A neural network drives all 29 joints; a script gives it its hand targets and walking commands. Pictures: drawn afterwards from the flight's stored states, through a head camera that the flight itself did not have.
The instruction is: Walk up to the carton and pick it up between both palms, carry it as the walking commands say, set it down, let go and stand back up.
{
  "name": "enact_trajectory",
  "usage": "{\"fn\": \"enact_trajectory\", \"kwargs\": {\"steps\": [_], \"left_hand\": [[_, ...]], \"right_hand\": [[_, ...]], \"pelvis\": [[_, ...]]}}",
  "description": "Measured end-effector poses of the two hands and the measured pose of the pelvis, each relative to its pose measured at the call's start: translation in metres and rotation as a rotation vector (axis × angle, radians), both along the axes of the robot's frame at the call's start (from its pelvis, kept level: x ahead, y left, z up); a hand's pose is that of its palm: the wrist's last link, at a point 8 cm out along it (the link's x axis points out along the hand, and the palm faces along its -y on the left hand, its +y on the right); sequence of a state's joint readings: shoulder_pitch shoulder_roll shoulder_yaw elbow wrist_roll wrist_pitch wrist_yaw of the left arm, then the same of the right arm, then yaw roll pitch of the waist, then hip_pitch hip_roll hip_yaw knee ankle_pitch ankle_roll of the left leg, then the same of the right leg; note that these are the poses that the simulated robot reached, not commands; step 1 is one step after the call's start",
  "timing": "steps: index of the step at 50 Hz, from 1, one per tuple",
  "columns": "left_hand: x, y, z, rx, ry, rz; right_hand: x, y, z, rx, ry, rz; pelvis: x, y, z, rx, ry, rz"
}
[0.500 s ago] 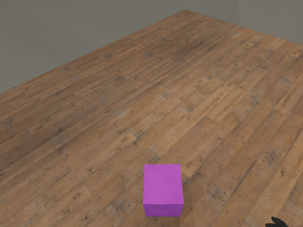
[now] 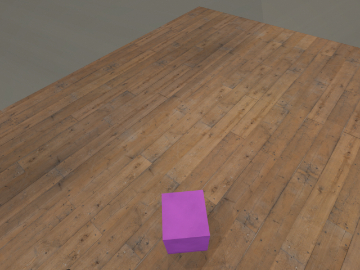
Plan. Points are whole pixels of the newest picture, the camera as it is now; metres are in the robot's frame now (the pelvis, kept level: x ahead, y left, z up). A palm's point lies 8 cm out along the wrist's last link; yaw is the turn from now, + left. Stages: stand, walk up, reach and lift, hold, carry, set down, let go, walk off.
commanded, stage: walk up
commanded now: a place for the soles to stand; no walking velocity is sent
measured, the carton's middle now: (185, 222) +0.46 +0.04 -0.63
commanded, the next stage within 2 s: reach and lift in 0.70 s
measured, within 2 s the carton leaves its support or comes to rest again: neither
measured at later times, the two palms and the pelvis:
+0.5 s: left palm out of the picture +0.12 +0.31 -0.10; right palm out of the picture +0.10 -0.32 -0.10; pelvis +0.01 +0.01 +0.00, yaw -2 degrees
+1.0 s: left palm (66, 263) +0.19 +0.30 -0.10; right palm (312, 261) +0.19 -0.27 -0.11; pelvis +0.01 +0.02 -0.01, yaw +4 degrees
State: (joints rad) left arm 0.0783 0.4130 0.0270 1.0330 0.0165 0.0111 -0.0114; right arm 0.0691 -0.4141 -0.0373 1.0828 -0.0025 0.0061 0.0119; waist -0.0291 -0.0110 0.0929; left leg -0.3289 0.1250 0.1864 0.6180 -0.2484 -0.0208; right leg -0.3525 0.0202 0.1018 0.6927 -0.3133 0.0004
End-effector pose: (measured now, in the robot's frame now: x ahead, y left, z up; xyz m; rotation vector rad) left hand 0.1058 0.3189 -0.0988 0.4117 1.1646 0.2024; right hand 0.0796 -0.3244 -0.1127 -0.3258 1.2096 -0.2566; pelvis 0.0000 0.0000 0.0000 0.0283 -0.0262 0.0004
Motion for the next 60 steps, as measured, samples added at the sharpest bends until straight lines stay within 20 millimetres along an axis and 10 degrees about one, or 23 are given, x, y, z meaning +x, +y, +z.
{"fn": "enact_trajectory", "kwargs": {"steps": [37, 60], "left_hand": [[0.020, -0.005, -0.001, -0.047, -0.003, -0.013], [0.116, -0.027, -0.030, -0.123, -0.166, -0.003]], "right_hand": [[0.025, 0.008, 0.013, -0.007, -0.066, -0.011], [0.140, 0.074, -0.019, 0.093, -0.174, 0.078]], "pelvis": [[0.013, 0.008, 0.004, -0.008, 0.009, -0.031], [0.021, 0.024, -0.030, -0.041, 0.199, 0.080]]}}
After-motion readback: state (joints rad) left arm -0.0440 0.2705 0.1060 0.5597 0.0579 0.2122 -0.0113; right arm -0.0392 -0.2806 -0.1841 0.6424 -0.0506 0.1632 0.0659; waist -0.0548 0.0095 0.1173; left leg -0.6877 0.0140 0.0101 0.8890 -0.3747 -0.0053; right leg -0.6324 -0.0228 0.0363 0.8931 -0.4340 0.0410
